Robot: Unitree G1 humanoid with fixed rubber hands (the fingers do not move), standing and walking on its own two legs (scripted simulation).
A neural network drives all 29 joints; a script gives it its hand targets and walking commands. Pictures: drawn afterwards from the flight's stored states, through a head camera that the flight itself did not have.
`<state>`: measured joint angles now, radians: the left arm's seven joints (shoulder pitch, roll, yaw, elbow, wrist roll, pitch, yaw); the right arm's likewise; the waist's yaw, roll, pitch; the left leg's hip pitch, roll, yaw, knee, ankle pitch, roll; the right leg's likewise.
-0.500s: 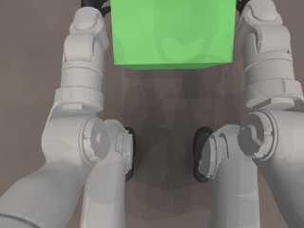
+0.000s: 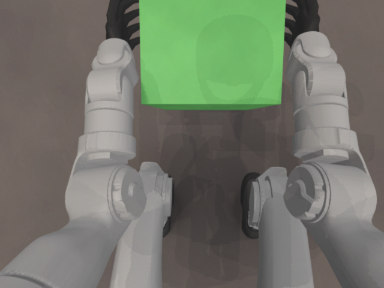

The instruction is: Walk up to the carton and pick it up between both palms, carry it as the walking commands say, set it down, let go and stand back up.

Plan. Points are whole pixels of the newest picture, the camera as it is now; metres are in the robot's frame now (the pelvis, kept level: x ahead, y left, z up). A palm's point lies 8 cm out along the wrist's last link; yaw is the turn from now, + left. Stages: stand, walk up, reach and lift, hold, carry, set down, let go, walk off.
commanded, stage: reach and lift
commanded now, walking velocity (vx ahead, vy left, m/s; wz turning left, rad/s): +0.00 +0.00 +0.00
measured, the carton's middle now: (208, 57) +0.53 +0.01 -0.18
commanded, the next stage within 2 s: none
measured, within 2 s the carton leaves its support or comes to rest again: neither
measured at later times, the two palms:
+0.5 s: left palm (101, 38) +0.50 +0.15 -0.02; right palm (327, 26) +0.52 -0.14 -0.03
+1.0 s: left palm (67, 29) +0.48 +0.15 +0.05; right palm (367, 13) +0.49 -0.14 +0.05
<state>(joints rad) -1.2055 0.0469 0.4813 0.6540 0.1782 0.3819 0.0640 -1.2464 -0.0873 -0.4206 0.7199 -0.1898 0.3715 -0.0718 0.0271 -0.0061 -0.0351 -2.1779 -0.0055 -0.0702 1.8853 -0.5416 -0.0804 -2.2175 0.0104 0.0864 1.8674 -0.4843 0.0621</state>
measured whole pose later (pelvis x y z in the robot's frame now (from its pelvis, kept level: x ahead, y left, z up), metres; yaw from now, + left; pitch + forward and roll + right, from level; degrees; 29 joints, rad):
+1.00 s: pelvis +0.01 +0.00 +0.11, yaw -1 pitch +44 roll +1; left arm -0.94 -0.07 0.53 0.56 0.28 0.43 0.01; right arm -1.00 0.04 -0.47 0.63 -0.29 0.42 -0.03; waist 0.03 0.00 -0.21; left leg -1.82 0.01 -0.07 1.52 -0.47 -0.07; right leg -1.85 0.00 0.07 1.50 -0.42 0.05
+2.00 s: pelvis +0.05 +0.00 +0.24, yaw -1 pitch +31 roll +1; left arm -0.61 -0.19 0.50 0.43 0.33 0.42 -0.02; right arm -0.65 0.15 -0.44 0.50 -0.34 0.41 0.01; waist 0.03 0.00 -0.19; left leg -1.19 0.02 -0.06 0.99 -0.34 -0.06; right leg -1.22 -0.01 0.06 0.98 -0.31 0.03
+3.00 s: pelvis +0.08 +0.00 +0.33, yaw +0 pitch +1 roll +0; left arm -0.36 -0.18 0.32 0.34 0.34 0.57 -0.03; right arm -0.36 0.18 -0.31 0.35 -0.34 0.57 0.03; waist 0.02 0.01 0.01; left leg -0.22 0.03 -0.06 0.37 -0.17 -0.05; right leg -0.24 -0.03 0.03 0.36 -0.14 0.03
